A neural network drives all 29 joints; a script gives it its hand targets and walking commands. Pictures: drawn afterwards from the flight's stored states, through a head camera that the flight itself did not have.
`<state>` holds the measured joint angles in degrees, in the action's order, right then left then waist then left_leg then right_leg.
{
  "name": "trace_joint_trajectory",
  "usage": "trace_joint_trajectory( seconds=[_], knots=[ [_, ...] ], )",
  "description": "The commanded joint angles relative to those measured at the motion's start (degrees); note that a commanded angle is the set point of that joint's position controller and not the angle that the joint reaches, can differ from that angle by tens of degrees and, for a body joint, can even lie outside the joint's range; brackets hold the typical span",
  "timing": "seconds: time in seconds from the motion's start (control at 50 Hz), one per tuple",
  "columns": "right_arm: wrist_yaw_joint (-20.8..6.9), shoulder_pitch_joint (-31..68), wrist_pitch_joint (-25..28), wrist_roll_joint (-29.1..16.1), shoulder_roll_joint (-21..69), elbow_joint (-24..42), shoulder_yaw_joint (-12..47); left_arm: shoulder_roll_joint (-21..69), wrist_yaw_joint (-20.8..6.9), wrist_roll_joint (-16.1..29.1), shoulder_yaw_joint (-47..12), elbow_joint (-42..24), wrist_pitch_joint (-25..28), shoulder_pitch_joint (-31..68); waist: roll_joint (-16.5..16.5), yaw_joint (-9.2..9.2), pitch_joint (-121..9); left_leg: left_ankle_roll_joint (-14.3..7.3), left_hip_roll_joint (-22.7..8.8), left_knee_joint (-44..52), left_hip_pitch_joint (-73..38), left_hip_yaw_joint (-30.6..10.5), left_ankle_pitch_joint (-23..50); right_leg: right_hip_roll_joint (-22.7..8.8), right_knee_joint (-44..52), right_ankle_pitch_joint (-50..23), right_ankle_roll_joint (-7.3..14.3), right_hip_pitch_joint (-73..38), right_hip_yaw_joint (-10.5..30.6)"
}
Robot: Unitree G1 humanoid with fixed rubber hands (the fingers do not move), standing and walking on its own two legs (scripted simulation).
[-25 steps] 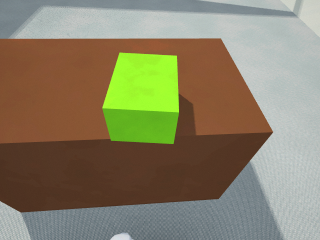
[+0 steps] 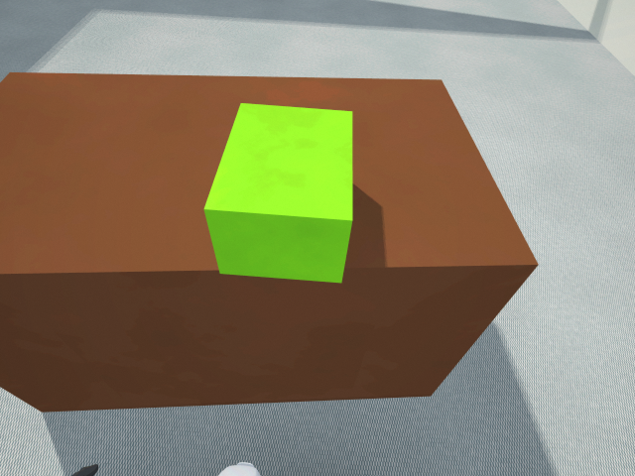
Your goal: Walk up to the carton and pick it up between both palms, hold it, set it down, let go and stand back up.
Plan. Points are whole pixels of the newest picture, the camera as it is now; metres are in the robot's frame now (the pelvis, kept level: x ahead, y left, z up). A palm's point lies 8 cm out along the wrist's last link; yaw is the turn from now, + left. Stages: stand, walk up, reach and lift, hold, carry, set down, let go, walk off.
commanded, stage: walk up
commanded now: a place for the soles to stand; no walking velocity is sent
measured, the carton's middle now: (289, 189) +0.56 +0.07 +0.02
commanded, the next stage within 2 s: none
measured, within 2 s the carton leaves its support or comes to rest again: neither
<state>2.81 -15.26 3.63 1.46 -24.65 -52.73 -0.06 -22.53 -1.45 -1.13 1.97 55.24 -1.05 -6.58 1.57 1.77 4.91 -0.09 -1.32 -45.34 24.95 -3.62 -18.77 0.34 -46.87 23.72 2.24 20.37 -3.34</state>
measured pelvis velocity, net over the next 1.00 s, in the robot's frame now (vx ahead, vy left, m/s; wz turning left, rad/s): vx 0.10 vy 0.07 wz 0.05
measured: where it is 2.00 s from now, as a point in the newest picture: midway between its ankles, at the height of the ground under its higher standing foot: outside the picture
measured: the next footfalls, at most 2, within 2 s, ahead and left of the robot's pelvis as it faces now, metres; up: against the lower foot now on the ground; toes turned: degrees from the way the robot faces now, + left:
left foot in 0.98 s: +0.24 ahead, +0.17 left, +0.00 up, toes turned +2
right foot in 1.40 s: +0.24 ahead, -0.05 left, +0.00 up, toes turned +2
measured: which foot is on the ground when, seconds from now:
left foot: down 0.00-0.58, up 0.60-0.96, down 0.98-1.00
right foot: down 0.00-0.98, up 1.00-1.00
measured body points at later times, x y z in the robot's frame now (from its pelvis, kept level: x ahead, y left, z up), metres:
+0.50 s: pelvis +0.00 +0.00 +0.01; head +0.03 +0.02 +0.45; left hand +0.09 +0.32 -0.12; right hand +0.07 -0.33 -0.10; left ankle +0.05 +0.15 -0.70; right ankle +0.00 -0.09 -0.70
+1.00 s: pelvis +0.10 +0.07 +0.01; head +0.10 +0.07 +0.46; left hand +0.11 +0.39 -0.11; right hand +0.19 -0.25 -0.10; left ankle +0.20 +0.17 -0.71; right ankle +0.01 -0.09 -0.69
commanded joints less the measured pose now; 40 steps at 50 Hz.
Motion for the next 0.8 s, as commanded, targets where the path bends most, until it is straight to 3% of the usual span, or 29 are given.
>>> trace_joint_trajectory(
  seconds=[0.0,0.04,0.1,0.12,0.14,0.16,0.18,0.2,0.24,0.28,0.32,0.34,0.38,0.4,0.42,0.44,0.46,0.48,0.5,0.52,0.54,0.56,0.58,0.6,0.62,0.66,0.68,0.72,0.78],
  knots=[
    [1.10,3.50,-0.81,-1.19,-11.90,2.79,-3.54,-17.92,0.54,-0.44,5.61,-2.39,2.22,-0.76,4.42,0.30,-0.45,-2.35,2.08,-7.08,10.94,-0.01,-12.52,-21.17,28.21,3.65,7.85,-5.99,28.13],
    [0.30,0.46,-0.15,-0.99,-12.18,1.22,-3.83,-16.25,0.79,-0.71,4.75,-3.39,2.35,2.04,3.01,-0.81,-2.76,-2.24,0.18,-5.36,5.23,1.91,-11.41,-19.56,24.31,-2.33,9.79,-5.75,22.27],
    [0.29,-3.89,0.85,-0.96,-10.92,0.37,-4.11,-13.88,0.64,-0.37,4.07,-4.75,1.36,5.93,5.04,-3.21,-4.48,-2.83,0.99,8.57,-6.24,5.08,2.99,-13.04,15.35,-17.31,5.49,-2.43,10.66],
    [0.58,-4.55,1.00,-0.56,-11.74,-0.11,-4.14,-13.29,0.68,0.23,4.17,-4.69,1.11,5.00,3.19,-2.98,-5.35,-3.02,-0.51,11.22,-8.99,1.32,12.57,-10.63,12.08,-16.52,3.61,-1.98,8.34],
    [0.74,-3.90,1.12,-0.67,-13.21,0.05,-4.37,-12.50,0.52,0.24,4.11,-4.76,0.82,5.66,-0.54,-2.92,-7.76,-5.27,-4.85,11.65,-10.34,-9.29,14.80,-7.32,9.32,-11.22,1.26,0.24,6.44],
    [0.62,-1.63,1.30,-0.19,-15.48,0.97,-4.50,-11.06,0.21,0.61,3.77,-4.68,0.38,3.80,-4.08,-2.28,-6.81,-10.53,-10.77,16.38,-7.59,-21.80,10.29,-2.18,2.98,-1.68,-0.13,1.63,5.02],
    [0.64,-1.19,1.36,-0.11,-16.62,0.67,-4.44,-10.71,0.53,0.86,3.83,-4.00,-0.15,3.23,-9.06,-2.61,-7.40,-14.32,-14.26,19.80,-7.46,-28.18,5.69,-0.67,-0.26,6.82,-0.70,2.31,5.36],
    [0.82,-0.55,1.15,-0.29,-17.15,0.63,-4.31,-10.94,0.52,0.96,3.74,-4.15,-0.07,2.58,-8.08,-1.68,-6.56,-14.67,-14.82,19.78,-6.67,-28.89,4.50,-1.46,1.38,6.94,-1.10,1.27,6.07],
    [0.80,4.23,0.47,-0.22,-15.11,1.34,-3.60,-11.77,0.72,0.09,3.91,-2.77,0.77,-1.00,-6.44,1.06,-4.11,-11.87,-11.51,15.70,1.25,-22.09,5.10,-3.62,10.67,1.15,-0.78,-4.55,9.02],
    [0.38,4.16,-0.08,-1.40,-10.75,2.23,-2.88,-15.45,0.59,-0.70,5.01,-2.26,1.90,-1.50,5.45,0.50,-5.33,-3.60,0.31,1.12,8.12,-3.40,4.18,-13.07,25.43,-0.23,2.23,-12.12,20.52],
    [0.97,2.73,-0.61,-0.97,-12.10,1.68,-3.39,-16.58,0.58,-0.49,4.67,-2.79,2.04,0.57,4.39,0.08,-2.32,-2.10,1.54,-4.20,6.42,1.79,-13.17,-20.26,26.18,-9.01,8.93,-7.63,24.92],
    [0.58,1.17,-0.28,-0.80,-11.54,0.83,-3.29,-15.64,0.49,-0.24,4.64,-3.03,1.96,2.87,3.74,-1.63,-3.10,-2.84,1.16,-4.90,3.39,2.56,-12.72,-19.40,23.46,-10.12,11.13,-6.00,21.17],
    [0.23,-2.46,0.62,-0.77,-10.65,-0.12,-3.60,-13.22,0.58,0.13,4.12,-4.02,1.58,4.94,5.19,-2.76,-3.97,-3.08,0.07,7.85,-5.18,3.74,2.17,-13.94,17.64,-16.27,7.18,-4.30,11.89],
    [0.82,-5.42,1.19,-1.05,-12.54,-0.18,-3.96,-12.35,0.38,0.13,3.66,-4.82,0.73,5.52,4.25,-3.84,-5.92,-3.44,-1.13,11.69,-8.78,-0.40,14.89,-9.95,10.55,-21.90,4.86,-3.30,7.69],
    [1.24,-4.84,1.47,-0.91,-14.23,0.44,-4.43,-11.04,0.15,0.47,3.78,-5.76,0.29,5.64,-1.75,-2.85,-6.85,-6.06,-6.58,13.21,-11.28,-10.89,21.18,-6.13,4.22,-20.99,2.01,0.22,5.88],
    [1.17,-2.90,1.42,-0.46,-16.53,0.57,-4.57,-10.93,0.13,0.59,4.21,-5.91,-0.45,4.79,-8.41,-2.57,-6.13,-13.02,-13.91,16.82,-8.47,-22.71,23.77,-1.23,-3.22,-5.54,-1.01,2.47,4.79],
    [1.41,-2.18,1.48,-0.75,-17.17,1.36,-4.52,-11.00,0.31,0.97,4.32,-6.05,-0.95,3.48,-9.31,-2.47,-5.18,-17.89,-18.50,19.23,-7.30,-31.17,22.38,-0.04,-6.29,9.37,-1.92,3.93,6.55],
    [1.79,-1.45,1.42,-0.31,-17.80,1.95,-4.73,-10.72,0.33,1.16,4.25,-6.32,-0.90,3.23,-10.04,-2.30,-5.11,-19.85,-19.37,19.05,-8.52,-30.55,24.36,-1.25,-9.24,12.14,-2.87,5.56,7.87],
    [-0.97,-3.07,0.97,0.13,-18.78,2.97,-6.47,-13.14,-0.46,1.46,4.42,-6.70,2.61,-1.98,-13.23,-1.94,-11.77,-18.34,-15.77,21.74,-13.90,-29.90,-8.74,-0.89,-2.53,20.58,-0.07,4.94,8.38],
    [-1.99,0.98,0.36,0.85,-18.30,4.04,-6.49,-13.26,-0.87,1.19,4.77,-5.18,3.66,-4.97,-12.18,-0.47,-9.18,-16.00,-12.97,21.84,-9.49,-26.87,-24.77,-1.30,7.23,15.91,1.28,1.30,7.47],
    [-2.83,3.29,-0.59,0.90,-16.89,4.76,-6.05,-13.69,-0.62,1.16,5.79,-2.13,4.16,-11.22,-11.62,2.54,-8.69,-12.73,-9.11,18.83,-2.58,-22.04,-29.18,0.72,14.91,8.14,0.82,-9.47,3.65],
    [-3.30,6.66,-1.66,0.76,-13.21,5.90,-5.41,-16.17,-0.27,0.41,6.67,0.51,4.53,-16.25,-3.56,6.06,-6.39,-7.11,-1.53,7.76,13.63,-9.41,-28.80,-1.85,23.86,9.74,-0.16,-23.45,7.51],
    [-3.38,9.03,-1.77,-0.11,-7.89,8.04,-4.27,-22.56,0.54,-0.85,7.93,0.64,5.55,-18.31,12.64,7.37,0.06,-2.41,8.20,-13.09,32.15,-0.32,-15.63,-20.12,39.02,34.53,2.99,-28.84,39.07],
    [-2.86,9.62,-1.47,0.52,-10.09,7.27,-4.24,-23.04,1.34,-0.56,7.92,-1.46,6.29,-13.57,2.45,6.41,5.89,-2.33,4.05,-17.82,34.23,-7.37,-8.25,-26.02,41.61,33.33,2.97,-22.82,43.59],
    [-3.12,6.78,-1.37,-0.18,-12.80,4.90,-4.85,-20.97,1.36,-0.03,7.09,-2.99,6.39,-9.10,-3.31,3.12,5.37,-1.58,1.38,-16.90,27.52,-8.56,-2.82,-23.19,40.84,28.15,2.90,-18.45,37.11],
    [-4.34,0.47,-1.09,-0.67,-12.14,2.72,-5.12,-17.24,1.43,1.09,6.35,-4.06,7.15,-5.46,-1.47,-0.90,2.28,-0.79,0.28,-14.35,19.86,-8.20,2.87,-18.48,38.63,12.99,1.76,-19.46,25.02],
    [-4.82,0.57,-1.21,-0.32,-12.71,2.33,-6.17,-15.10,1.60,1.17,6.16,-3.62,7.55,-6.17,-1.99,-0.81,1.68,-0.36,-0.39,-12.27,19.23,-7.75,3.84,-17.87,38.54,10.01,1.98,-20.47,23.94],
    [-5.26,-0.05,-1.28,-0.40,-11.45,2.02,-6.59,-14.72,1.26,1.34,5.72,-3.68,7.61,-7.25,3.85,-0.79,2.91,0.18,0.01,-9.94,14.06,-5.43,6.50,-15.42,38.32,5.80,3.35,-14.57,17.23],
    [-5.87,3.14,-1.72,-0.08,-11.19,3.06,-6.50,-14.32,1.17,1.15,5.51,-3.52,7.41,-9.01,3.16,0.53,3.29,0.85,0.13,-3.52,15.82,-3.82,7.29,-15.68,36.50,-3.54,4.99,-22.04,13.99]
  ],
)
